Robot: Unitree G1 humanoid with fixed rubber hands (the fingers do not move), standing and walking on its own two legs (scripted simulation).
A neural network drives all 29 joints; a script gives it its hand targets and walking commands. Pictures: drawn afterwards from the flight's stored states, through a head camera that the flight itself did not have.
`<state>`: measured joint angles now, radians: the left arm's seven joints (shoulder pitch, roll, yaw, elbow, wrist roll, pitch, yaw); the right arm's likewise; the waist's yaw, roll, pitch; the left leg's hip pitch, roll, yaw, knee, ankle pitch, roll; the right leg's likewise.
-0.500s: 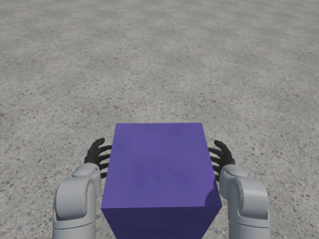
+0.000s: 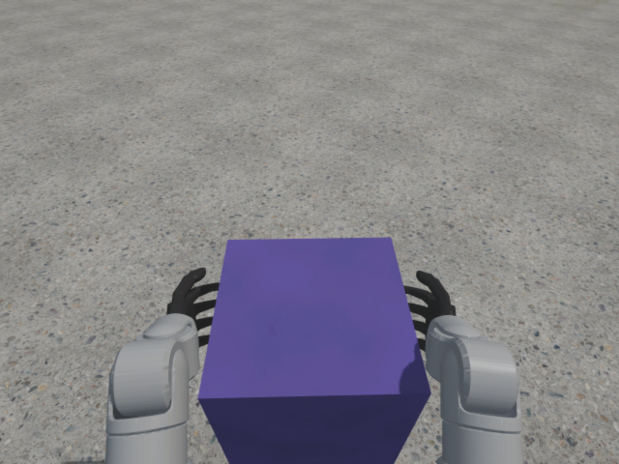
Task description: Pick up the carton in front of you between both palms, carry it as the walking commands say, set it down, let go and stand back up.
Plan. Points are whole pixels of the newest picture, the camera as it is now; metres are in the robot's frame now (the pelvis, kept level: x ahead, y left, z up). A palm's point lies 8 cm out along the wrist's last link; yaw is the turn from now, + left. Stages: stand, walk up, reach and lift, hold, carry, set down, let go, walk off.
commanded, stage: carry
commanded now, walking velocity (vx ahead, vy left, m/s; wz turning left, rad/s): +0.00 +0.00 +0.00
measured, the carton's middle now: (311, 359) +0.27 +0.00 +0.02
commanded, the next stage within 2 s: none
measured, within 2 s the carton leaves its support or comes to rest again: neither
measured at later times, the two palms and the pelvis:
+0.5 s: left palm (163, 371) +0.22 +0.17 +0.08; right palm (430, 375) +0.22 -0.13 +0.07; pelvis -0.04 +0.02 +0.00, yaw +0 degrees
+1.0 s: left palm (168, 372) +0.24 +0.17 +0.04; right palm (414, 375) +0.24 -0.13 +0.04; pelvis -0.06 +0.02 +0.00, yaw +0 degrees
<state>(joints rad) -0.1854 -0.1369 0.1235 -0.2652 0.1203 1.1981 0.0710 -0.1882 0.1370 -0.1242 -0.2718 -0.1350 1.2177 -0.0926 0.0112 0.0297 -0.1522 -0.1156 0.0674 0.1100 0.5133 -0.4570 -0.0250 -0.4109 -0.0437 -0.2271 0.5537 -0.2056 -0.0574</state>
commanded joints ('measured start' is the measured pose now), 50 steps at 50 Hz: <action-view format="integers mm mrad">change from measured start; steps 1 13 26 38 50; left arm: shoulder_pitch -446 -449 -455 -481 -555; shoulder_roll -904 -894 -874 -847 -932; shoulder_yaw -718 -715 -661 -492 -401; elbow -36 7 127 338 513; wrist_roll -405 -385 -295 -147 -69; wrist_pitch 14 12 -153 -383 -570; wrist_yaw -245 -247 -254 -269 -294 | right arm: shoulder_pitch -464 -478 -489 -503 -590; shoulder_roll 885 880 866 848 928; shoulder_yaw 709 713 669 506 422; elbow -51 -14 106 321 496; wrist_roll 417 411 324 170 95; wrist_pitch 2 -4 -173 -401 -588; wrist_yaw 267 274 277 282 307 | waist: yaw -9 -9 -8 -9 -11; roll -5 -13 -21 -30 -33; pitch -249 -166 -116 -125 -192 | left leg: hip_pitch -43 -112 -169 -181 -148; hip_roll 95 90 80 73 66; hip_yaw -45 -67 -87 -86 -78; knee -16 -53 -108 -96 -55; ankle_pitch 579 403 209 198 270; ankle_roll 7 38 62 70 70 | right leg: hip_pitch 272 238 224 219 261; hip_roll -131 -129 -128 -133 -133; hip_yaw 143 146 157 163 157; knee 24 -13 -68 -73 -64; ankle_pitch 555 346 173 170 260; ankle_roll -11 11 26 28 23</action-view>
